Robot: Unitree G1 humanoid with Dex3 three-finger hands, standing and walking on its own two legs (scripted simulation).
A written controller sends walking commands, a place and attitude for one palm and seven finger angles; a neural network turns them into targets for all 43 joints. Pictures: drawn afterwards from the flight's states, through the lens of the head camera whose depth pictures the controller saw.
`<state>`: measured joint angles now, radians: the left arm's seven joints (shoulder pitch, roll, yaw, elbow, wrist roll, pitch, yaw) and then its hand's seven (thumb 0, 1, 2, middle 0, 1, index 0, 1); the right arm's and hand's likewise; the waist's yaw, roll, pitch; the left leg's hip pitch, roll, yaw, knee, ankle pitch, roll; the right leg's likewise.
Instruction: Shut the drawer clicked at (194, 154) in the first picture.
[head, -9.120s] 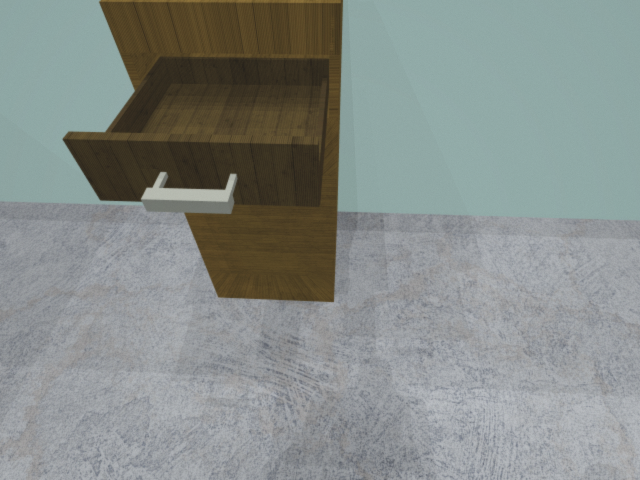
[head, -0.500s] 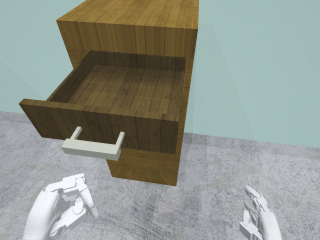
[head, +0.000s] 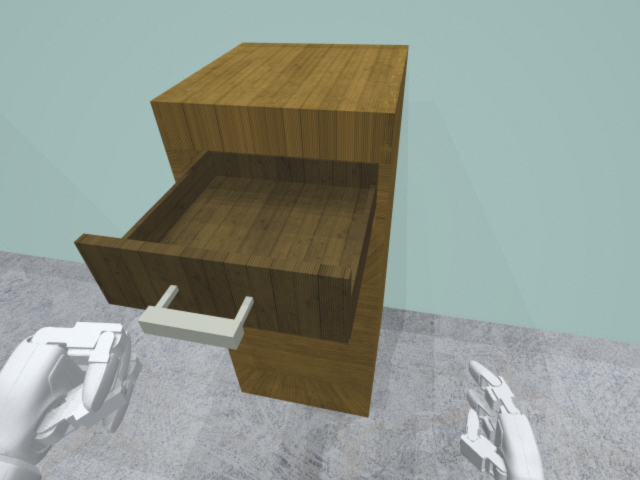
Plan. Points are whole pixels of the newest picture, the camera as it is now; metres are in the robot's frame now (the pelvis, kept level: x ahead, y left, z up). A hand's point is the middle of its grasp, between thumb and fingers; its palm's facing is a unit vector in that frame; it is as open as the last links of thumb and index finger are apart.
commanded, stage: raise the hand and make a fist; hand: left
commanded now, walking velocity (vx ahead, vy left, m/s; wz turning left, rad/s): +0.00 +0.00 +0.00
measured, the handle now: (200, 312) +0.29 +0.22 +0.08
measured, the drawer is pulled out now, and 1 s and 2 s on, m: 0.29 0.29 0.29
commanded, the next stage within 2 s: bring the fist close to the handle in 0.32 s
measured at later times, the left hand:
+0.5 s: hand (129, 385) +0.14 +0.20 +0.17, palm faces +0.05 -0.98 -0.18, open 3.2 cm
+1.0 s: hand (169, 384) +0.17 +0.19 +0.12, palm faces +0.01 -1.00 -0.09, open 3.2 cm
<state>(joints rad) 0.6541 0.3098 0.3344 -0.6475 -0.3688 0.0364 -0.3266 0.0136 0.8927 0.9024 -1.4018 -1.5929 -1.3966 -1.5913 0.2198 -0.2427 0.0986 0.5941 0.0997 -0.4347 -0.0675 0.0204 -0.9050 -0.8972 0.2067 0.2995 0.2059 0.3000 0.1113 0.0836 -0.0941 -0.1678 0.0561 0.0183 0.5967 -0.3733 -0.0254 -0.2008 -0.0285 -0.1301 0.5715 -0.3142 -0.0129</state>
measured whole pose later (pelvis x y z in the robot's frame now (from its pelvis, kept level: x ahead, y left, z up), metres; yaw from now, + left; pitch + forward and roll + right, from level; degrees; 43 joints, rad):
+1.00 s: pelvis -0.01 +0.01 +0.00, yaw -1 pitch -1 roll -1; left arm 0.53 0.22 0.20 -0.37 -0.27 -0.07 -0.29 0.01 0.89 0.90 -1.41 -1.60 -1.40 -1.60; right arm 0.23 -0.23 0.06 0.64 0.06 -0.46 -0.07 0.02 -0.91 -0.90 0.21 0.30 0.21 0.30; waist 0.06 0.06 -0.04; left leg -0.22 0.04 0.03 0.60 -0.36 -0.01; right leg -0.26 -0.04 -0.11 0.59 -0.30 0.00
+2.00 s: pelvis -0.01 +0.00 -0.01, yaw +0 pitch +4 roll -1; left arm 0.40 0.21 0.18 -0.14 -0.27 -0.23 -0.26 0.01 0.90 0.90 -1.40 -1.60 -1.40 -1.60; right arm 0.23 -0.26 0.03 0.63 0.04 -0.34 -0.06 0.02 -0.91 -0.90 0.21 0.30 0.20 0.30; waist 0.01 0.06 -0.05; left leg -0.38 0.04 0.01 0.72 -0.40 -0.02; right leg -0.42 -0.05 -0.12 0.70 -0.35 -0.01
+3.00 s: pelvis -0.04 +0.00 -0.01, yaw +0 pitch +3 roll +0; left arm -0.22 0.28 0.18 0.44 -0.23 -0.23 -0.25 -0.02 0.78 0.97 -1.40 -1.60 -1.40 -1.60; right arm 0.23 -0.27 0.05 0.70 0.06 -0.26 -0.09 0.02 -0.91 -0.90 0.21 0.30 0.21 0.30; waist 0.00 0.04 0.00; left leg -0.40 0.03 0.02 0.68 -0.33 -0.02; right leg -0.45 -0.06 -0.11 0.68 -0.29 -0.02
